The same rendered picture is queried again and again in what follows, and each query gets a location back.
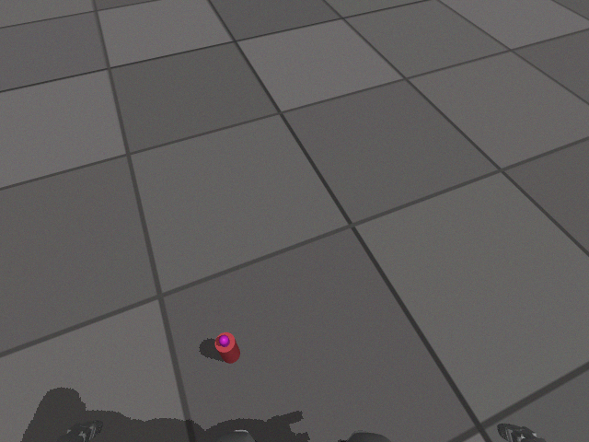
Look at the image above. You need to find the left robot hand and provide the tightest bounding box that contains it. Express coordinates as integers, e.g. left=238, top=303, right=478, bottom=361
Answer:
left=55, top=420, right=103, bottom=442

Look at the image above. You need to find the bottle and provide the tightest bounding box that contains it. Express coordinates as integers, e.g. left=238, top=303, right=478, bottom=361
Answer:
left=215, top=332, right=240, bottom=364

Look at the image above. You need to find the right robot hand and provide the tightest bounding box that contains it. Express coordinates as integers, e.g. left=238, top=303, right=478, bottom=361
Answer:
left=497, top=424, right=548, bottom=442

